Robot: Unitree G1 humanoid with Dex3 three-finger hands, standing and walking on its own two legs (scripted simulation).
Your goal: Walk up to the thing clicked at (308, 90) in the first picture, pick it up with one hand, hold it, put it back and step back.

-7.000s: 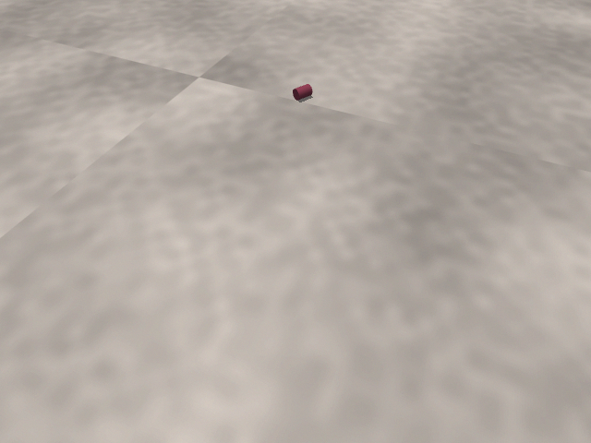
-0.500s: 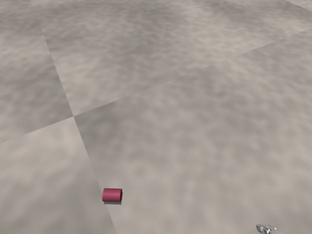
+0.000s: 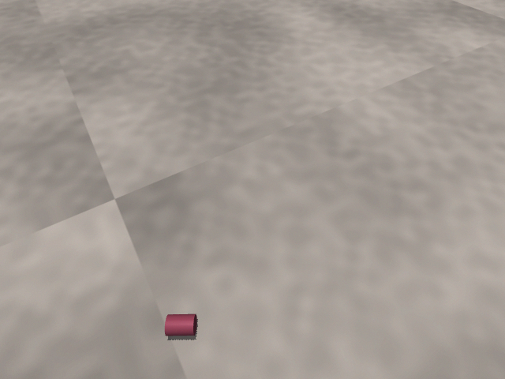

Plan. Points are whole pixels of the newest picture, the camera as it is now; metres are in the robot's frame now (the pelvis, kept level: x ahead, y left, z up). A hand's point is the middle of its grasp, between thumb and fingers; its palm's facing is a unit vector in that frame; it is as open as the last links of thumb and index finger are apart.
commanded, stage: walk up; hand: left
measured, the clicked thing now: (181, 324) +0.41 +0.28 -0.74
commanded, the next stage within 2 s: stand in 0.24 s
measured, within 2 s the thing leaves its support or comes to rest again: neither
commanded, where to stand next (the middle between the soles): +0.03 +0.03 m, yaw +0 degrees
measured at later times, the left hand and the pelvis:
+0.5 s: hand out of the picture +0.10 +0.25 -0.16, palm faces -0.01 -0.94 -0.33, open 7.4 cm; pelvis +0.01 +0.00 +0.00, yaw +0 degrees
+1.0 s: hand out of the picture +0.09 +0.25 -0.15, palm faces +0.00 -0.94 -0.34, open 7.4 cm; pelvis +0.02 -0.01 +0.00, yaw +1 degrees
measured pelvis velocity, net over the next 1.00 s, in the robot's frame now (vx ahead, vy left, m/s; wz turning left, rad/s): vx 0.02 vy -0.01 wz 0.02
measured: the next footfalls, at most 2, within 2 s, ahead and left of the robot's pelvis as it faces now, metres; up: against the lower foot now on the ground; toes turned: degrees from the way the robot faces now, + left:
none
